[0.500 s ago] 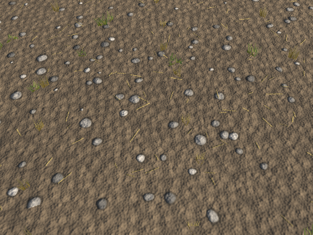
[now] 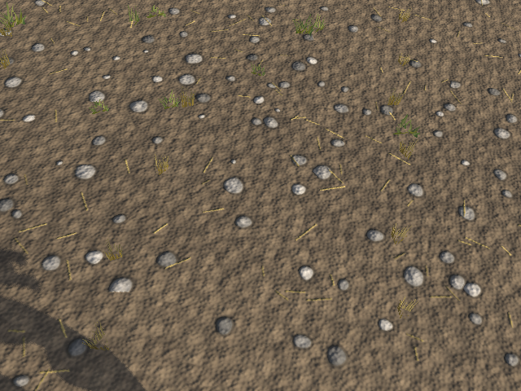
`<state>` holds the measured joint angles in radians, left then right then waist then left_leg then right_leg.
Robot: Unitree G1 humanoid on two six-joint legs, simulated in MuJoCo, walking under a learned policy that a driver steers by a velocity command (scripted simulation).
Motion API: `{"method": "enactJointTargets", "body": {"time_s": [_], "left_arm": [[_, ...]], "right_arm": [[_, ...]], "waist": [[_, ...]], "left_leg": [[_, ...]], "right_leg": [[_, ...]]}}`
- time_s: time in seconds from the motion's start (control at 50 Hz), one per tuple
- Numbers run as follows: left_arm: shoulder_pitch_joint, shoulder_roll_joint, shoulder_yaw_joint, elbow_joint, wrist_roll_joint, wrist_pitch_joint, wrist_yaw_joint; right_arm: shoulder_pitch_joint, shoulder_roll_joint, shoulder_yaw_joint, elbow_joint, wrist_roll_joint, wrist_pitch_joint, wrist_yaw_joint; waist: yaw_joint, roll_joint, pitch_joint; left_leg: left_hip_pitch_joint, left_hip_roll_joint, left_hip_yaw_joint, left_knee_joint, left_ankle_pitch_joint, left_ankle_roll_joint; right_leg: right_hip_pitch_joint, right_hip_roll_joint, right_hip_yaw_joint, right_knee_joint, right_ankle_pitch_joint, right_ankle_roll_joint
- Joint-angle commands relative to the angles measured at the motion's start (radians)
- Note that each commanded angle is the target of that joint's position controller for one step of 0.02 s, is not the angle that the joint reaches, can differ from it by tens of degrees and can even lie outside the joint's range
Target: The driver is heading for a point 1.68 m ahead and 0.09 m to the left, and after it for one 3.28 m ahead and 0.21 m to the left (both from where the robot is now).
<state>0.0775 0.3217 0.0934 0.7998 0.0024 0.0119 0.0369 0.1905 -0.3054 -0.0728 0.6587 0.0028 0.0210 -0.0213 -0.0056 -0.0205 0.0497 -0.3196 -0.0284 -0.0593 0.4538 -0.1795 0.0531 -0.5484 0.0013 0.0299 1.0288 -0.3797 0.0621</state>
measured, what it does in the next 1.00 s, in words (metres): walks ahead: right foot, then left foot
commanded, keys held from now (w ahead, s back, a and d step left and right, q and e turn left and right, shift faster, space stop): q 0.20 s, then no key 0.24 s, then w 0.56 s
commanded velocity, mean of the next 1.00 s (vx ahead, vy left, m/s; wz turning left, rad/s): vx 0.18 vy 0.00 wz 0.25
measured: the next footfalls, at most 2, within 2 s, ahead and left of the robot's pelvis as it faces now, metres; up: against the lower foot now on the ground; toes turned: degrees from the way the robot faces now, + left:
right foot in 0.24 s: +0.08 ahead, -0.14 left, +0.00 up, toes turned +13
left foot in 0.58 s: -0.01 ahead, +0.10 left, +0.00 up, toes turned +11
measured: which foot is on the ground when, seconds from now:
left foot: down 0.00-0.24, up 0.26-0.56, down 0.58-1.00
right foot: up 0.00-0.22, down 0.24-0.60, up 0.62-0.96, down 0.98-1.00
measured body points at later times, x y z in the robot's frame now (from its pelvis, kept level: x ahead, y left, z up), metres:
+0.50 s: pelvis +0.01 -0.03 +0.00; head +0.04 -0.05 +0.45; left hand +0.07 +0.26 -0.11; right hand +0.21 -0.28 -0.11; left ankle -0.04 +0.11 -0.71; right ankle +0.04 -0.15 -0.74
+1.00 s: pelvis +0.16 -0.03 -0.02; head +0.18 -0.04 +0.43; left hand +0.31 +0.27 -0.10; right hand +0.21 -0.32 -0.15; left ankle -0.04 +0.09 -0.74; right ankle +0.27 -0.11 -0.75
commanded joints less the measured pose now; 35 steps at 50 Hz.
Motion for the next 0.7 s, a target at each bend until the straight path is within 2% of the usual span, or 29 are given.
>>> {"method": "enactJointTargets", "body": {"time_s": [0.02, 0.08, 0.16, 0.2, 0.22, 0.24, 0.26, 0.28, 0.3, 0.32, 0.34, 0.36, 0.4, 0.44, 0.46, 0.48, 0.5, 0.52, 0.54, 0.56, 0.58, 0.6, 0.62, 0.64, 0.66, 0.7], "left_arm": [[-0.014, 0.056, 0.009, -0.062, -0.002, -0.014, -0.001], [-0.022, 0.061, 0.007, -0.065, -0.006, -0.017, -0.011], [-0.004, 0.078, 0.011, -0.069, -0.013, -0.032, -0.027], [0.045, 0.079, 0.015, -0.059, -0.014, -0.042, -0.036], [0.088, 0.089, 0.019, -0.045, -0.009, -0.046, -0.039], [0.114, 0.144, 0.031, -0.045, 0.007, -0.044, -0.036], [0.077, 0.228, 0.045, -0.049, 0.025, -0.033, -0.029], [0.069, 0.172, 0.032, -0.068, 0.042, -0.037, -0.030], [0.027, 0.132, 0.018, -0.085, 0.035, -0.040, -0.026], [-0.014, 0.109, 0.011, -0.088, 0.018, -0.039, -0.023], [-0.026, 0.092, 0.004, -0.089, 0.000, -0.038, -0.021], [-0.018, 0.084, -0.003, -0.084, -0.005, -0.036, -0.019], [0.012, 0.080, -0.007, -0.069, -0.001, -0.028, -0.015], [0.017, 0.083, -0.009, -0.063, 0.003, -0.021, -0.014], [0.036, 0.090, -0.007, -0.057, 0.001, -0.017, -0.015], [0.061, 0.110, -0.003, -0.048, -0.002, -0.013, -0.018], [0.084, 0.136, 0.002, -0.041, -0.009, -0.010, -0.022], [0.090, 0.156, 0.005, -0.038, -0.018, -0.007, -0.024], [0.093, 0.156, 0.003, -0.035, -0.025, -0.007, -0.026], [0.104, 0.140, -0.004, -0.029, -0.026, -0.013, -0.029], [0.088, 0.097, -0.020, -0.032, -0.018, -0.025, -0.034], [0.041, 0.014, -0.043, -0.061, -0.002, -0.045, -0.043], [-0.030, 0.022, -0.043, -0.109, -0.015, -0.068, -0.042], [-0.093, 0.097, -0.020, -0.126, -0.028, -0.079, -0.040], [-0.062, 0.116, -0.008, -0.116, -0.040, -0.086, -0.045], [-0.019, 0.100, -0.006, -0.092, -0.033, -0.096, -0.056]], "right_arm": [[-0.017, -0.178, -0.050, -0.077, 0.005, -0.008, -0.016], [-0.024, -0.191, -0.056, -0.087, 0.003, 0.001, -0.014], [-0.041, -0.187, -0.055, -0.097, 0.008, 0.010, -0.004], [-0.069, -0.180, -0.052, -0.106, 0.018, 0.017, -0.006], [-0.075, -0.166, -0.046, -0.109, 0.022, 0.021, -0.010], [-0.038, -0.122, -0.033, -0.110, 0.013, 0.021, -0.013], [-0.003, -0.083, -0.024, -0.131, 0.011, 0.013, -0.011], [-0.011, -0.164, -0.045, -0.123, -0.007, 0.001, -0.013], [0.010, -0.206, -0.064, -0.099, 0.002, 0.001, -0.010], [0.026, -0.193, -0.066, -0.075, 0.004, 0.007, -0.011], [0.030, -0.168, -0.061, -0.063, 0.002, 0.015, -0.014], [0.027, -0.137, -0.051, -0.060, 0.002, 0.020, -0.014], [0.000, -0.092, -0.033, -0.071, 0.008, 0.019, -0.011], [-0.032, -0.057, -0.013, -0.081, 0.004, 0.016, -0.007], [-0.041, -0.038, -0.002, -0.082, 0.003, 0.015, -0.004], [-0.051, -0.039, 0.001, -0.081, 0.008, 0.014, -0.001], [-0.049, -0.057, -0.003, -0.074, 0.014, 0.013, 0.001], [-0.027, -0.070, -0.007, -0.061, 0.016, 0.009, 0.004], [0.000, -0.074, -0.009, -0.044, 0.015, 0.002, 0.006], [0.026, -0.079, -0.010, -0.031, 0.014, -0.005, 0.004], [0.081, -0.092, -0.012, -0.020, 0.013, -0.012, -0.001], [0.175, -0.155, -0.026, 0.001, 0.000, -0.018, -0.008], [0.225, -0.237, -0.052, 0.021, -0.007, -0.027, 0.007], [0.222, -0.193, -0.040, 0.018, -0.013, -0.049, 0.011], [0.205, -0.152, -0.026, 0.023, -0.015, -0.066, 0.008], [0.172, -0.121, -0.017, 0.021, 0.006, -0.083, 0.006]], "waist": [[0.001, 0.147, -0.170], [-0.009, 0.171, -0.153], [-0.010, 0.192, -0.146], [0.023, 0.189, -0.152], [0.043, 0.174, -0.161], [0.025, 0.073, -0.185], [-0.037, -0.211, -0.138], [0.001, -0.218, -0.137], [-0.013, -0.141, -0.120], [-0.032, -0.109, -0.100], [-0.028, -0.108, -0.084], [-0.019, -0.108, -0.078], [-0.003, -0.122, -0.085], [0.015, -0.150, -0.108], [0.030, -0.164, -0.126], [0.050, -0.181, -0.118], [0.060, -0.188, -0.099], [0.049, -0.180, -0.076], [0.032, -0.162, -0.052], [0.015, -0.136, -0.043], [-0.014, -0.100, -0.067], [-0.044, 0.068, -0.106], [-0.075, 0.270, -0.062], [-0.103, 0.226, 0.038], [-0.074, 0.208, 0.065], [-0.049, 0.185, 0.073]], "left_leg": [[0.204, 0.228, -0.259, -0.096, 0.306, 0.176], [0.147, 0.217, -0.308, -0.098, 0.205, 0.180], [0.139, 0.202, -0.400, -0.074, 0.207, 0.171], [0.132, 0.171, -0.420, -0.033, 0.220, 0.139], [0.102, 0.143, -0.395, 0.002, 0.175, 0.101], [0.006, 0.081, -0.324, 0.112, 0.004, 0.045], [-0.197, -0.095, -0.125, 0.283, -0.332, -0.020], [-0.231, -0.075, -0.111, 0.527, -0.480, -0.069], [-0.228, -0.055, -0.132, 0.650, -0.427, -0.083], [-0.230, -0.050, -0.126, 0.693, -0.370, -0.100], [-0.250, -0.050, -0.127, 0.712, -0.327, -0.116], [-0.247, -0.050, -0.123, 0.715, -0.298, -0.130], [-0.208, -0.039, -0.076, 0.605, -0.269, -0.144], [-0.123, 0.003, -0.027, 0.419, -0.267, -0.149], [-0.061, 0.019, 0.007, 0.320, -0.267, -0.145], [-0.016, 0.017, 0.039, 0.244, -0.264, -0.139], [0.022, 0.003, 0.070, 0.177, -0.242, -0.129], [0.075, -0.010, 0.095, 0.084, -0.181, -0.111], [0.142, -0.020, 0.109, -0.019, -0.118, -0.083], [0.215, -0.018, 0.100, -0.076, -0.111, -0.051], [0.335, 0.046, 0.018, -0.079, -0.110, -0.014], [0.458, 0.196, -0.189, -0.098, -0.183, 0.053], [0.390, 0.346, -0.449, -0.227, -0.362, 0.172], [0.353, 0.386, -0.537, -0.296, -0.416, 0.229], [0.355, 0.373, -0.504, -0.301, -0.426, 0.219], [0.398, 0.322, -0.399, -0.316, -0.331, 0.180]], "right_leg": [[-0.020, 0.001, 0.044, -0.132, 0.041, 0.015], [0.061, 0.018, 0.047, -0.243, 0.037, 0.018], [0.144, 0.039, 0.053, -0.379, 0.017, -0.001], [0.235, 0.042, 0.041, -0.546, 0.103, -0.022], [0.323, 0.015, 0.036, -0.657, 0.222, -0.040], [0.439, -0.133, 0.151, -0.696, 0.295, -0.093], [0.479, -0.312, 0.382, -0.722, 0.482, -0.236], [0.418, -0.416, 0.492, -0.739, 0.532, -0.367], [0.393, -0.377, 0.415, -0.728, 0.518, -0.359], [0.386, -0.306, 0.322, -0.710, 0.484, -0.308], [0.400, -0.266, 0.270, -0.700, 0.465, -0.278], [0.404, -0.249, 0.238, -0.695, 0.502, -0.276], [0.425, -0.214, 0.176, -0.691, 0.528, -0.276], [0.446, -0.201, 0.143, -0.676, 0.537, -0.270], [0.435, -0.198, 0.138, -0.693, 0.428, -0.267], [0.412, -0.197, 0.151, -0.716, 0.276, -0.268], [0.382, -0.201, 0.173, -0.736, 0.129, -0.270], [0.344, -0.202, 0.189, -0.745, 0.015, -0.267], [0.296, -0.197, 0.196, -0.747, -0.060, -0.256], [0.247, -0.186, 0.195, -0.737, -0.093, -0.232], [0.161, -0.165, 0.173, -0.677, -0.098, -0.187], [0.005, -0.067, 0.037, -0.457, -0.082, -0.116], [-0.117, 0.022, -0.081, -0.302, -0.132, -0.075], [-0.210, -0.028, -0.014, -0.142, -0.181, -0.071], [-0.261, -0.056, 0.011, -0.057, -0.146, -0.084], [-0.314, -0.094, 0.019, -0.045, -0.018, -0.099]]}}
